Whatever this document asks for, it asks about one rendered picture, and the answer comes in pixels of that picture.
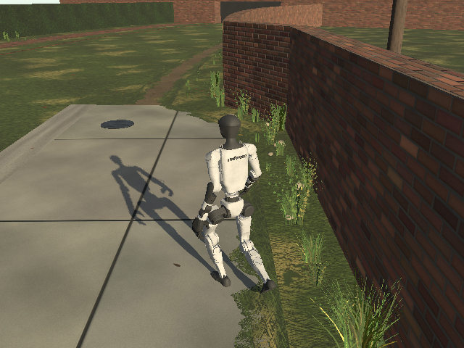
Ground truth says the right robot hand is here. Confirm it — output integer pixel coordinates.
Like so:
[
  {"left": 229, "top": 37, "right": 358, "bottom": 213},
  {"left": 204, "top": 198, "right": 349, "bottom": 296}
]
[{"left": 238, "top": 187, "right": 250, "bottom": 197}]

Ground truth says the left robot thigh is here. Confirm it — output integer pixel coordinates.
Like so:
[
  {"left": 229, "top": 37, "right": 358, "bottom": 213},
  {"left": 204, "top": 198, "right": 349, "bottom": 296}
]
[{"left": 203, "top": 205, "right": 227, "bottom": 246}]

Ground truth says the left robot upper arm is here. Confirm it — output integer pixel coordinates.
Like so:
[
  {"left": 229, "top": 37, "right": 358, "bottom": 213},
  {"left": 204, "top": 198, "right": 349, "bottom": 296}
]
[{"left": 205, "top": 149, "right": 222, "bottom": 193}]

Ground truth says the right robot forearm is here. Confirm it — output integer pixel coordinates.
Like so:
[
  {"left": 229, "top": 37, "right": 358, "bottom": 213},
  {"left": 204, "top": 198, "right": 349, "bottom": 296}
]
[{"left": 245, "top": 171, "right": 262, "bottom": 188}]

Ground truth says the robot right foot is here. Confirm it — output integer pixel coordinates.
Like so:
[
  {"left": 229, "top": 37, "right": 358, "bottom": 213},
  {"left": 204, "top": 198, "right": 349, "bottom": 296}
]
[{"left": 260, "top": 280, "right": 277, "bottom": 294}]

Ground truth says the right robot upper arm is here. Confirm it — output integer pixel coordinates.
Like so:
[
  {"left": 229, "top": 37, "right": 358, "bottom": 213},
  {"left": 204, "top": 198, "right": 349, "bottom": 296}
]
[{"left": 243, "top": 143, "right": 262, "bottom": 178}]

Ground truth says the left robot hand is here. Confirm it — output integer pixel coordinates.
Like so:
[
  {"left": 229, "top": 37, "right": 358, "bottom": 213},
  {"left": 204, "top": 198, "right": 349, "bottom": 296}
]
[{"left": 192, "top": 217, "right": 210, "bottom": 239}]

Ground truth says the left robot forearm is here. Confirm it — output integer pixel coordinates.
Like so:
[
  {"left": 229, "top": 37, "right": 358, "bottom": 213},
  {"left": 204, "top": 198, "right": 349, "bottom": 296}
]
[{"left": 197, "top": 182, "right": 217, "bottom": 221}]

